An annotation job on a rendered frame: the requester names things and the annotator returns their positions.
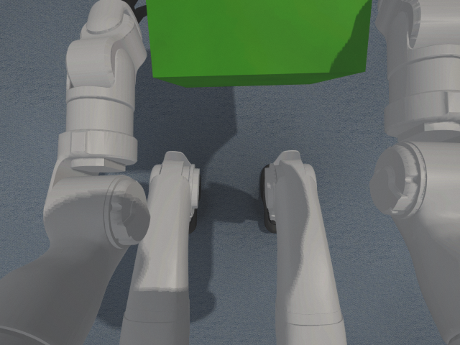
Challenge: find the left robot forearm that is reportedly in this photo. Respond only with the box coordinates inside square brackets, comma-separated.
[43, 0, 147, 233]

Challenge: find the carton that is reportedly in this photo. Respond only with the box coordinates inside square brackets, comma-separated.
[146, 0, 372, 88]

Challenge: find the robot right shin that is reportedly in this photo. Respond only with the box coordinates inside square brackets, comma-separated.
[268, 150, 317, 220]

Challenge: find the right robot forearm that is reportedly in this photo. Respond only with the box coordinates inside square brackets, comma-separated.
[375, 0, 460, 143]

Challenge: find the robot left upper arm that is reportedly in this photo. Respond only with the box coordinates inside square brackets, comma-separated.
[0, 175, 150, 345]

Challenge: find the robot left shin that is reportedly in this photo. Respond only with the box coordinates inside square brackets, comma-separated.
[149, 151, 195, 221]

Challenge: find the robot left hand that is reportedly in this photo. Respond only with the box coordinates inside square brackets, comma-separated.
[122, 0, 147, 24]

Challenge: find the robot right upper arm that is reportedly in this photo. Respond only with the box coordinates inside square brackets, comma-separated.
[369, 141, 460, 345]

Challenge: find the robot shin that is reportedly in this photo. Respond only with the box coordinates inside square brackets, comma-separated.
[268, 150, 317, 220]
[149, 151, 195, 221]

